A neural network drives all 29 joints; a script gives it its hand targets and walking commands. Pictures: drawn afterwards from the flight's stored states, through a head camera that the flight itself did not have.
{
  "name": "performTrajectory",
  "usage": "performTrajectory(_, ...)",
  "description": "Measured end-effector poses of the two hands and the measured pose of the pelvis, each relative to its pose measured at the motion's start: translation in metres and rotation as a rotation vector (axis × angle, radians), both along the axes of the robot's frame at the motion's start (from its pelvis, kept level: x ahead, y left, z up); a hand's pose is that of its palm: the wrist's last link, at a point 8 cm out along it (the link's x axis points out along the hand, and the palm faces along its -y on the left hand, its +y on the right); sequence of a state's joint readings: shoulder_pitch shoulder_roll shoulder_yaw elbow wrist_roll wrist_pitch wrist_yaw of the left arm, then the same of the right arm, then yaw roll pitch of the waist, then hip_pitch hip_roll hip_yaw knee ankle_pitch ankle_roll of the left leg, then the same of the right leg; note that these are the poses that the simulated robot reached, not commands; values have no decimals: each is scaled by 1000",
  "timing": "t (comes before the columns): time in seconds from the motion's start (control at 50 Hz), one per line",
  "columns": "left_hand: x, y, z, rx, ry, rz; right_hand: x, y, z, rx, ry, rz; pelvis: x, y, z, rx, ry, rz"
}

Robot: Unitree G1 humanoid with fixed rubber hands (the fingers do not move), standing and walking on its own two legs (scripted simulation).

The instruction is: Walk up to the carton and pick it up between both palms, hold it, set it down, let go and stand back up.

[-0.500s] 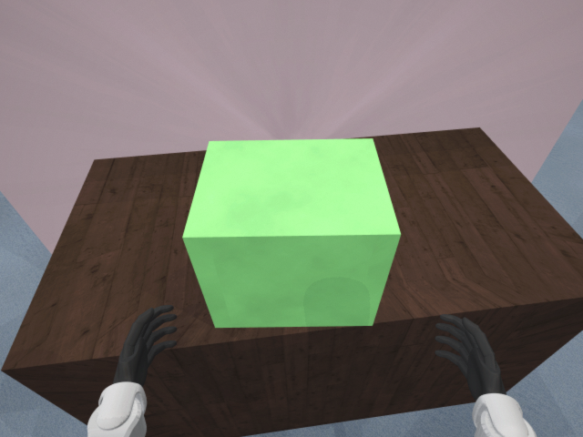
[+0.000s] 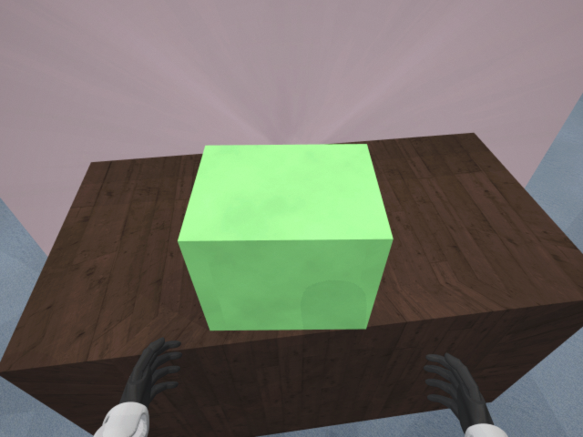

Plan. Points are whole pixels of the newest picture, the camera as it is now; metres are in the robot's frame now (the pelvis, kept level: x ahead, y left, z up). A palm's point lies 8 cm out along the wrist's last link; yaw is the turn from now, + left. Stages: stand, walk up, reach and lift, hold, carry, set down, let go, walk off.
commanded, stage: let go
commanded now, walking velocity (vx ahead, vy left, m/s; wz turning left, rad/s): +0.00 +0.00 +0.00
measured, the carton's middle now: (287, 238) +0.46 +0.03 -0.01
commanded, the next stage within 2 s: stand in 0.48 s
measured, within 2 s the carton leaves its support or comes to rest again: neither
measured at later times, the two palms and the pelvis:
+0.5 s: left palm (135, 429) +0.17 +0.24 -0.08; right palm out of the picture +0.17 -0.22 -0.08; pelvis +0.02 +0.00 +0.01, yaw +0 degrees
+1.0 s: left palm out of the picture +0.12 +0.26 -0.11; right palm out of the picture +0.00 -0.24 -0.13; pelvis +0.02 +0.03 +0.00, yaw -8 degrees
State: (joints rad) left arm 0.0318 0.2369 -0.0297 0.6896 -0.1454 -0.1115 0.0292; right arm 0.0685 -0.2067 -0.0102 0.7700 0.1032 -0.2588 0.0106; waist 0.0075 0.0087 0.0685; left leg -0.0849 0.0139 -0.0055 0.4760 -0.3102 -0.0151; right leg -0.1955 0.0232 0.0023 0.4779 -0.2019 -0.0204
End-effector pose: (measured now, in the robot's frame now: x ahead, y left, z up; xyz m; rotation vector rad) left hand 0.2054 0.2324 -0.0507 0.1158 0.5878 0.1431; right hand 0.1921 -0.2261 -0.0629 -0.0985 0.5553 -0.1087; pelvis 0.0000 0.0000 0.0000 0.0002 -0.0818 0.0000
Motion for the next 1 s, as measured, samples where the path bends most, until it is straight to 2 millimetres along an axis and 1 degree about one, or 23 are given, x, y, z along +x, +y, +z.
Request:
performTrajectory(0.06, -6, -2, -6, 2, 64, -15, -5, 2, -3, -9, 34, -2, 2, 0, 2, -2, -9, 0)
performTrajectory(0.14, -14, -5, -9, 4, 85, -6, -10, 3, -4, -8, 49, -9, 5, 0, 3, -4, -9, -3)
performTrajectory(0.2, -18, -4, -12, 9, 106, 1, -12, 3, -5, -23, 69, -1, 7, 0, 4, -4, -6, -4)
performTrajectory(0.3, -28, -1, -23, 14, 200, -1, -16, 3, -9, -42, 124, 0, 10, 0, 4, -7, -3, -5)
performTrajectory(0.5, -33, 3, -26, 30, 247, -14, -26, 6, -15, -54, 173, 4, 17, 5, 5, -15, 5, -9)
performTrajectory(0.54, -34, 6, -27, 63, 254, -46, -29, 4, -20, -72, 221, 12, 18, 6, 4, -15, 22, -21)
performTrajectory(0.62, -47, 20, -38, 115, 300, -92, -50, -15, -36, -101, 366, -39, 19, 11, -2, -16, 51, -47)
performTrajectory(0.7, -60, 33, -47, 132, 339, -91, -81, -33, -45, -116, 443, -118, 19, 14, -7, -12, 57, -74)
performTrajectory(0.76, -67, 37, -53, 133, 367, -98, -107, -39, -48, -119, 491, -163, 19, 17, -9, -7, 62, -89)
performTrajectory(0.86, -73, 32, -58, 116, 398, -123, -145, -36, -54, -105, 556, -216, 16, 21, -8, 0, 68, -110)
performTrajectory(0.94, -78, 25, -61, 105, 424, -144, -172, -27, -60, -82, 616, -240, 16, 24, -6, 3, 72, -125)
performTrajectory(1.0, -83, 25, -64, 99, 456, -147, -189, -17, -64, -62, 663, -248, 16, 26, -5, 6, 80, -133)
